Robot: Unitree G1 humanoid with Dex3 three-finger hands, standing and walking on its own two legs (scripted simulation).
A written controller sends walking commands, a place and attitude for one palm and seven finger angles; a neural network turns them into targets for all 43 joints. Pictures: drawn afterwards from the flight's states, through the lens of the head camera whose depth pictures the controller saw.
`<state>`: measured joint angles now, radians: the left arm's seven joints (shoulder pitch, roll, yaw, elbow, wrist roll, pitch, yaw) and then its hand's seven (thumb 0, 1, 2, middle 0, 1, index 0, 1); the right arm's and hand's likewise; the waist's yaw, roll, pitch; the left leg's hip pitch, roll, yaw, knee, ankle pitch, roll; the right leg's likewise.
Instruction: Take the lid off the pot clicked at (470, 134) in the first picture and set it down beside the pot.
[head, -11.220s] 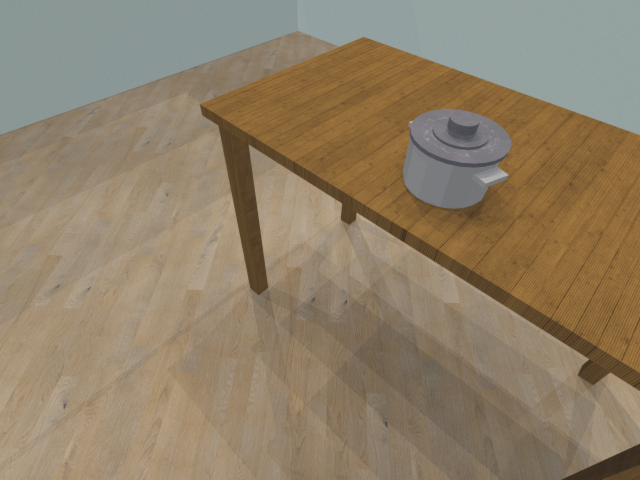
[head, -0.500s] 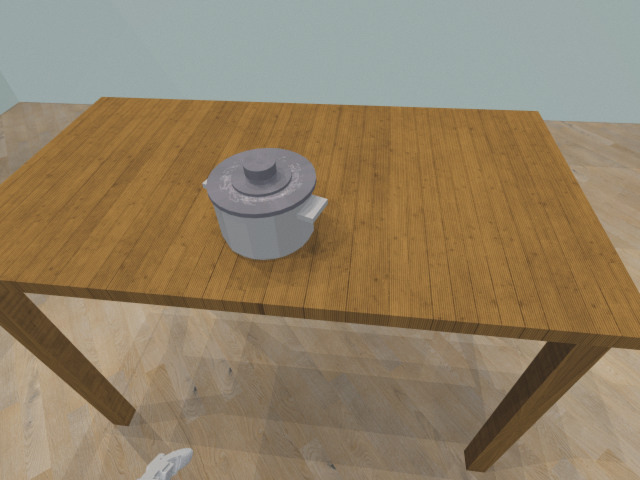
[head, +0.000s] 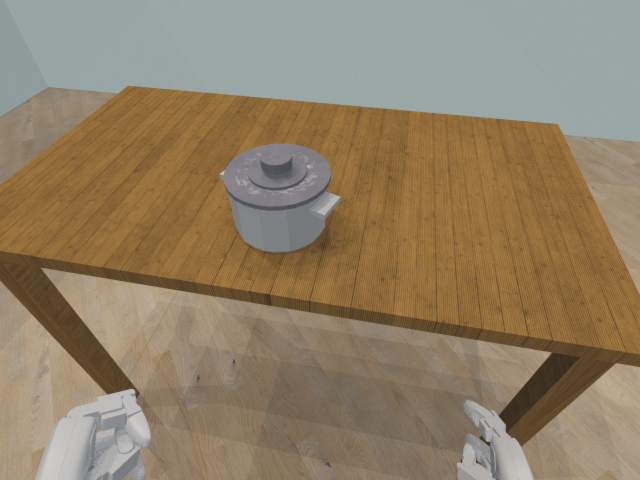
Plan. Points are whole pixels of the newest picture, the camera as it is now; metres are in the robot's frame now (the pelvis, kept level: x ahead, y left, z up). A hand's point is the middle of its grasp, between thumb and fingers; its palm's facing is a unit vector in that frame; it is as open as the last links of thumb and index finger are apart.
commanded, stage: raise the hand higher, near the body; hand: left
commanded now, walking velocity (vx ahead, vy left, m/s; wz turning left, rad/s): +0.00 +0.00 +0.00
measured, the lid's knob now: (276, 160) +0.54 +0.14 +0.13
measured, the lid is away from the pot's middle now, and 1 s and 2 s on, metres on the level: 0.00 0.00 0.00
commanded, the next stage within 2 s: reach forward and open the fingers in 0.82 s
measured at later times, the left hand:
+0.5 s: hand (107, 404) +0.16 +0.24 +0.10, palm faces +0.30 -0.86 -0.42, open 3.1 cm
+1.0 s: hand (95, 349) +0.19 +0.24 +0.15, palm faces +0.32 -0.64 -0.69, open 3.1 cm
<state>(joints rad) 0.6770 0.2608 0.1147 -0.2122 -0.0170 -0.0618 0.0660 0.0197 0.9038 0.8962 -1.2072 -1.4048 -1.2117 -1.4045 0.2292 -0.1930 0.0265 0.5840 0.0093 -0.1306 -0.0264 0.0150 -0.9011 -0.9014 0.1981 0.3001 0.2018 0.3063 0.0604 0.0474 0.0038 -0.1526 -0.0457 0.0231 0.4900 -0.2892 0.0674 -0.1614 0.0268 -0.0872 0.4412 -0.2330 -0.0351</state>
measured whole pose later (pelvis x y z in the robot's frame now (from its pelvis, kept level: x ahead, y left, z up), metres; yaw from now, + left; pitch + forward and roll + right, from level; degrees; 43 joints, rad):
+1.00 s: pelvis +0.00 +0.01 +0.00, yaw -1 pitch -3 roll -1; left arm 0.55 0.40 0.24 -0.54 0.26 -0.05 0.12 0.02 0.89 0.90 -1.30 -1.49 -1.30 -1.49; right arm 0.21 -0.23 0.03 0.59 0.00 -0.10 -0.01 0.02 -0.90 -0.90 0.20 0.30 0.20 0.30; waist 0.09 0.07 0.00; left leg -0.14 -0.05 0.05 0.47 -0.28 0.07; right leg -0.16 0.02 -0.06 0.44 -0.23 -0.03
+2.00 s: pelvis -0.04 +0.01 +0.00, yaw +0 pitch -2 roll +0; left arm -0.19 0.74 0.05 -0.16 0.73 0.05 -0.42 0.00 -0.33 1.54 -0.86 -0.11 -0.87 -0.11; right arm 0.14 -0.30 0.03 0.55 0.06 0.05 0.02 0.02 -0.90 -0.90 0.20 0.30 0.20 0.30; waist 0.06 0.14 0.02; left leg -0.20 -0.09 0.03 0.43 -0.19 0.09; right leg -0.23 -0.02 -0.08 0.45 -0.17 -0.02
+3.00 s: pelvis -0.01 +0.01 +0.00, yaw +1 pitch +1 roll +0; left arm -0.80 0.58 -0.23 0.36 0.84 0.19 -0.49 0.00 -0.35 1.56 -0.86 -0.08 -0.86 -0.08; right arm 0.17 -0.30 0.03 0.59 0.08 0.11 0.04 0.02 -0.90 -0.90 0.20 0.30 0.20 0.30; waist -0.01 0.11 0.00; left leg -0.23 -0.10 0.02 0.43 -0.22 0.09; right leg -0.27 -0.02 -0.08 0.47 -0.21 -0.02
